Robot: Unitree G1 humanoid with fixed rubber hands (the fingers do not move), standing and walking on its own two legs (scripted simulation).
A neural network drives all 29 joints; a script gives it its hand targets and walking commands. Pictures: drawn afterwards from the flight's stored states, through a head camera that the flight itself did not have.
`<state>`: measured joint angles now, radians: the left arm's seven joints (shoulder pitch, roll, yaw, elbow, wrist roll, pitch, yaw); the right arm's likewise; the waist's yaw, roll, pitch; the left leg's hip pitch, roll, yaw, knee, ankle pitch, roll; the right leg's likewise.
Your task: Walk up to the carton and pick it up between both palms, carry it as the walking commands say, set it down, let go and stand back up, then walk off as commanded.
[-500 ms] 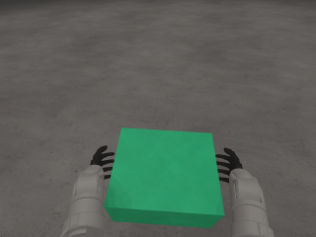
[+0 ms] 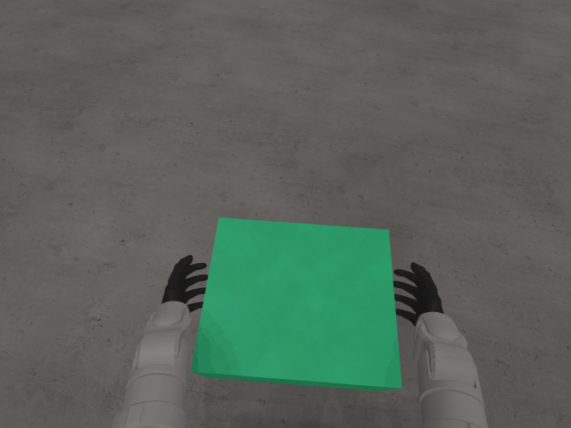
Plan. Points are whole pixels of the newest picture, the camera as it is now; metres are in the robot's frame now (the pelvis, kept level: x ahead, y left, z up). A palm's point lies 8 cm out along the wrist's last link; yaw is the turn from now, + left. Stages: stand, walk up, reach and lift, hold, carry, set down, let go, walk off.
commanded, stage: set down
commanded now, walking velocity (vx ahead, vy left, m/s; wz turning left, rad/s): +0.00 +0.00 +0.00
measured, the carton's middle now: (297, 305) +0.35 -0.03 -0.12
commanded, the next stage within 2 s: none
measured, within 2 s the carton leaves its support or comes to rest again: neither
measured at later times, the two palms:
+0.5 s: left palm (195, 311) +0.34 +0.15 -0.12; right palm (411, 323) +0.31 -0.22 -0.13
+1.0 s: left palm (204, 311) +0.37 +0.15 -0.21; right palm (390, 321) +0.34 -0.21 -0.21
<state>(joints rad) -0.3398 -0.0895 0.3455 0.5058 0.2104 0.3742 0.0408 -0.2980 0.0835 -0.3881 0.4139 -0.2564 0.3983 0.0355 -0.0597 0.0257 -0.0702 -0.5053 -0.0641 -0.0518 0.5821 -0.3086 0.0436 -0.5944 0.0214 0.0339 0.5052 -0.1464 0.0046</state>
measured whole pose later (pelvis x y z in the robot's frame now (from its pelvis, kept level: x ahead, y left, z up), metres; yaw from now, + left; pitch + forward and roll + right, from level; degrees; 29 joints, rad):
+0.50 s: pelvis -0.04 -0.01 -0.06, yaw +1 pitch +29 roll +1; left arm -0.56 -0.06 0.42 0.59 0.20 0.29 0.04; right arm -0.49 0.04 -0.43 0.49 -0.24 0.32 0.05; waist -0.05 0.03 -0.14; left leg -1.05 -0.09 -0.04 0.92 -0.38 0.03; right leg -1.15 0.03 0.06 0.86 -0.22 0.01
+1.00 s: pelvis -0.07 -0.03 -0.14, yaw +2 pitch +40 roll +0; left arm -0.82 0.04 0.44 0.71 0.19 0.32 0.04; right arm -0.71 0.05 -0.46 0.52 -0.23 0.37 -0.07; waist -0.04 0.03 -0.21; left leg -1.53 -0.11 -0.08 1.32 -0.48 -0.01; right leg -1.62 0.05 0.02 1.22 -0.30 -0.01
